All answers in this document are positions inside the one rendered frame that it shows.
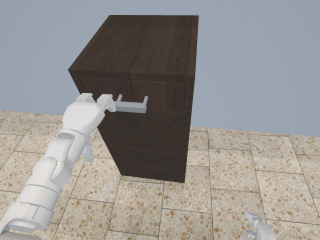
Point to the handle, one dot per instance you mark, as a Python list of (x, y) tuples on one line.
[(134, 107)]

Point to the left robot forearm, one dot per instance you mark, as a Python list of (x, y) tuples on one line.
[(33, 209)]

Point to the drawer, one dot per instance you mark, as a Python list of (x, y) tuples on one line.
[(162, 96)]

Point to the right robot hand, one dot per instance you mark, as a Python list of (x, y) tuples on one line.
[(263, 230)]

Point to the left robot hand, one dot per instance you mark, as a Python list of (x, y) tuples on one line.
[(84, 115)]

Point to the left robot upper arm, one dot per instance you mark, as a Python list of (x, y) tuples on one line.
[(8, 235)]

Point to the cabinet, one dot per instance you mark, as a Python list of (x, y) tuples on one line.
[(160, 48)]

